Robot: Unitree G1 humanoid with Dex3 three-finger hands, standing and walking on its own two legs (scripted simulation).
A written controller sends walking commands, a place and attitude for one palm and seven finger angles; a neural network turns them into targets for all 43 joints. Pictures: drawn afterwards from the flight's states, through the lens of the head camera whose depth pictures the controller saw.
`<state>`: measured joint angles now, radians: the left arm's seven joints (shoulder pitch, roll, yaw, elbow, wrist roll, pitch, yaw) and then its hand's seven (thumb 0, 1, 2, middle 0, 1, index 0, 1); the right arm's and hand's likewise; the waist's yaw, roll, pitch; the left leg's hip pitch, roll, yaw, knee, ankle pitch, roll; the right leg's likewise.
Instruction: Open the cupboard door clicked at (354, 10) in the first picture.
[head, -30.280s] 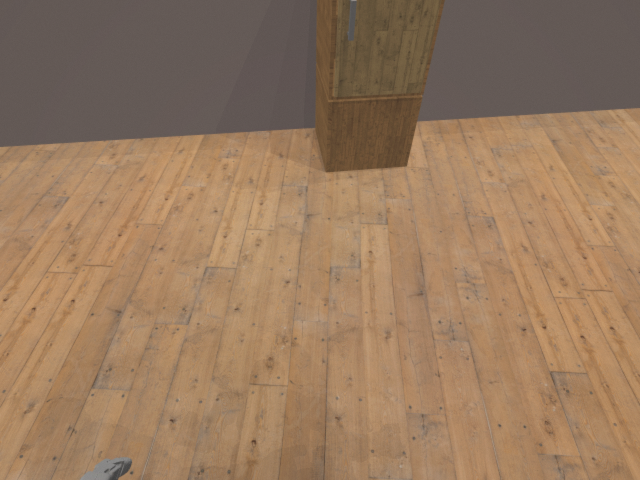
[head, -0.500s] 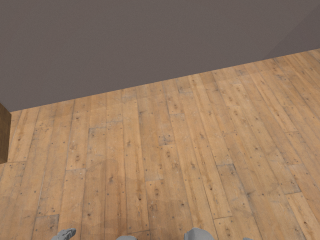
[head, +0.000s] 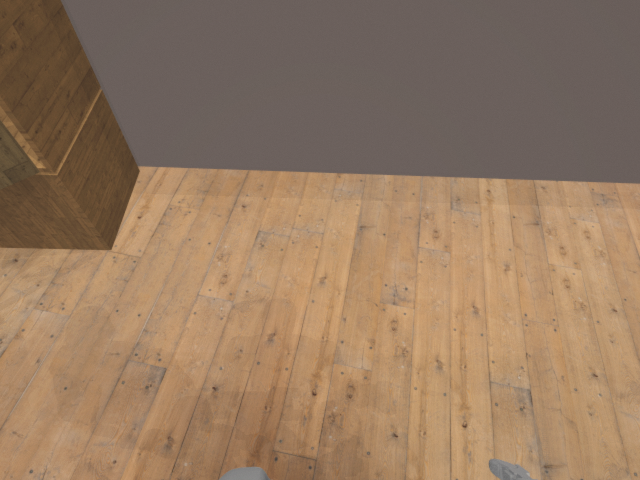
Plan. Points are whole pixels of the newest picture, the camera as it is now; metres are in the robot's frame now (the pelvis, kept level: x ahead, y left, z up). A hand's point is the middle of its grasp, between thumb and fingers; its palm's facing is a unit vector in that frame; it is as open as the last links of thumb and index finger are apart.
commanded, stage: turn to face it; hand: left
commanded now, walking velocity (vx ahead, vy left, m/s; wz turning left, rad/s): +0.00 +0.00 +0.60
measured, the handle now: out of the picture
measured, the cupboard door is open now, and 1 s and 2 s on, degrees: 42 42 42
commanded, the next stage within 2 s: take the last steps up to it in 1.20 s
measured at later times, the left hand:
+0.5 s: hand out of the picture +0.07 +0.19 -0.14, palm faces +0.27 -0.91 -0.30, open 7.4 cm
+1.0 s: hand out of the picture -0.01 +0.19 -0.15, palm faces +0.57 -0.78 -0.28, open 7.4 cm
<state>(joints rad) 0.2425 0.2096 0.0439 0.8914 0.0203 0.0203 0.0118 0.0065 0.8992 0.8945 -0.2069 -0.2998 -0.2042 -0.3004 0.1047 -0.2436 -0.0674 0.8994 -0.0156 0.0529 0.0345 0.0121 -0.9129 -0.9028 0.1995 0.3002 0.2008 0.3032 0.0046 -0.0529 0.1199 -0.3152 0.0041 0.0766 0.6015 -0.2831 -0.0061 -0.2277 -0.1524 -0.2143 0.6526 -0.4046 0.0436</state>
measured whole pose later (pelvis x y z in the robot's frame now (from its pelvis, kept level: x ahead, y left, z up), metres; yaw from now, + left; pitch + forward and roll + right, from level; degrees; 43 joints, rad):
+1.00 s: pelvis +0.04 -0.04 +0.01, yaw +34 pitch +0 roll +0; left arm 0.17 0.26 0.07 0.90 0.02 0.06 0.01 0.01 0.91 0.90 -0.20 -0.30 -0.20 -0.30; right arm 0.13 -0.22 -0.05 0.90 -0.03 0.04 0.00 0.01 -0.91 -0.90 0.20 0.30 0.21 0.30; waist 0.01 0.00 0.09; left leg -0.30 -0.01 -0.04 0.54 -0.24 0.01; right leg -0.42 -0.07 -0.03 0.90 -0.46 0.07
